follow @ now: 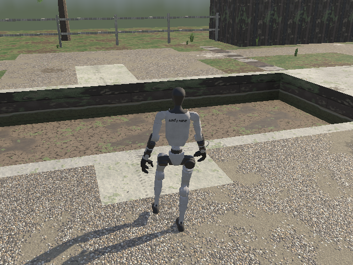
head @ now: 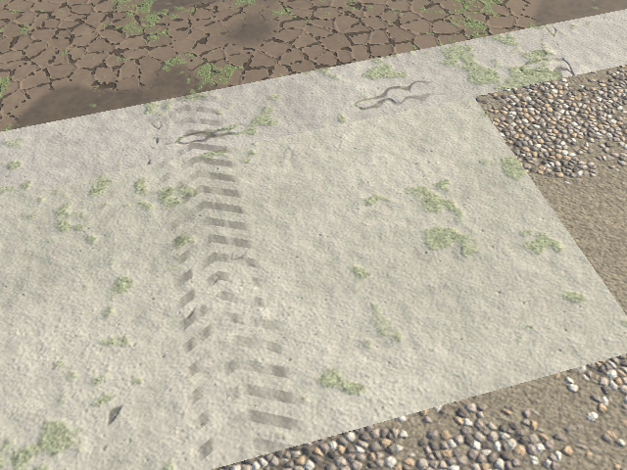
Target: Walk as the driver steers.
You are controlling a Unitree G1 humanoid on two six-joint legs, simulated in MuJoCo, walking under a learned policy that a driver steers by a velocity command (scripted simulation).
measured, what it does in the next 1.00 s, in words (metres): walks ahead: left foot, then right foot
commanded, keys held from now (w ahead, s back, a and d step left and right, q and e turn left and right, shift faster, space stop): w+e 0.16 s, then w+q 0.84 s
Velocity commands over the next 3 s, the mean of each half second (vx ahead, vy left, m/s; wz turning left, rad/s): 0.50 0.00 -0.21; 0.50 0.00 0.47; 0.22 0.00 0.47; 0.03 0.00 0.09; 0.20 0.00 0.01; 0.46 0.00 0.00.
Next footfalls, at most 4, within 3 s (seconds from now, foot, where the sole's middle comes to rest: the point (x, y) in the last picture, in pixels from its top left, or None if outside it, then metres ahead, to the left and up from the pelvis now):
0.24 left None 0.33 0.12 -0.78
0.72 right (403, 438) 0.53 -0.10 -0.78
1.22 left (285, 347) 0.74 0.17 -0.78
1.72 right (363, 332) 0.79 -0.01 -0.78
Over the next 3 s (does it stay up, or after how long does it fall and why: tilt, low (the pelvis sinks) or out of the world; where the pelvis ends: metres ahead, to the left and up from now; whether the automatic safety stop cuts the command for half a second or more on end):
stays up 1.02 0.26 -0.03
